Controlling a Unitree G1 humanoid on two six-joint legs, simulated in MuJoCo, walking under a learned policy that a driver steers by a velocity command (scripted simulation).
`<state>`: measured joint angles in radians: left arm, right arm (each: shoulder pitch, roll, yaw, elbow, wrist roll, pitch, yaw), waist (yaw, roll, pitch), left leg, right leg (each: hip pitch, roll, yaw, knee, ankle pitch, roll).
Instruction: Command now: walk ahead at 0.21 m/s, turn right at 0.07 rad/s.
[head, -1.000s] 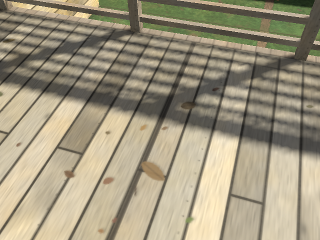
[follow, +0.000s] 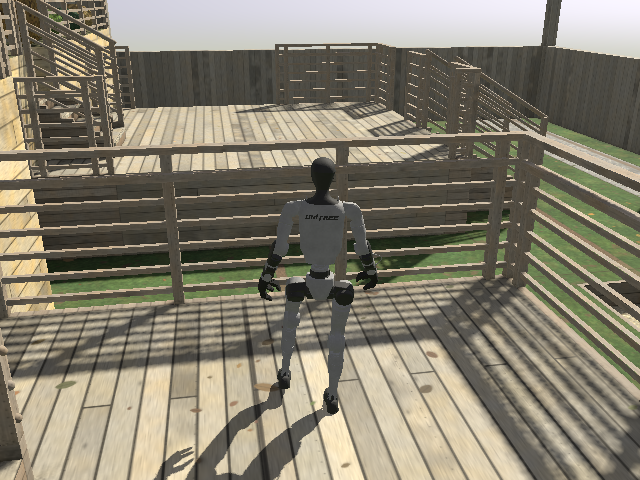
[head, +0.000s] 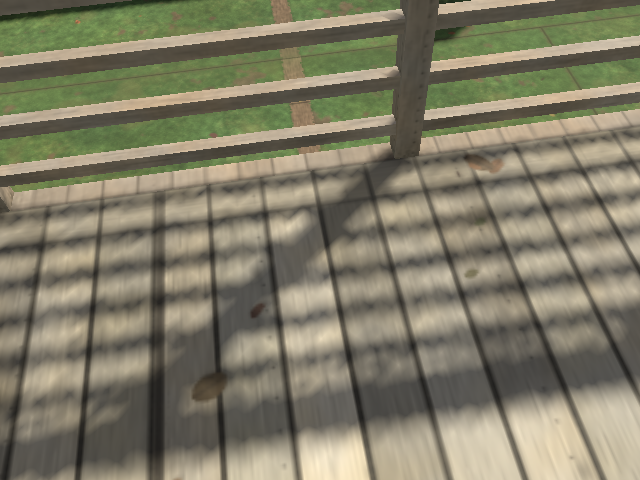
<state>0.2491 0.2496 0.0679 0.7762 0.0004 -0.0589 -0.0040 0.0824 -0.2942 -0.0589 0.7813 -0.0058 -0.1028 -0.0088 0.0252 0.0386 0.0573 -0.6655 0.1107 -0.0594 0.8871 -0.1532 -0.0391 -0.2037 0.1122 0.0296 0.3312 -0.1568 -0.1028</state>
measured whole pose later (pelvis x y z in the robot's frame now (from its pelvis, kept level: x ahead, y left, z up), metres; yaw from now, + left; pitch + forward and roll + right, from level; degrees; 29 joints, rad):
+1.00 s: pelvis +0.16 +0.01 -0.01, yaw +22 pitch +1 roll +1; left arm 0.22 0.23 0.03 0.76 0.01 -0.02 0.01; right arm 0.19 -0.24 -0.05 0.69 0.00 0.04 -0.02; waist 0.03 -0.01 0.00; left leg -0.22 -0.01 -0.05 0.48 -0.29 -0.01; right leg -0.28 -0.03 0.01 0.55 -0.30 0.01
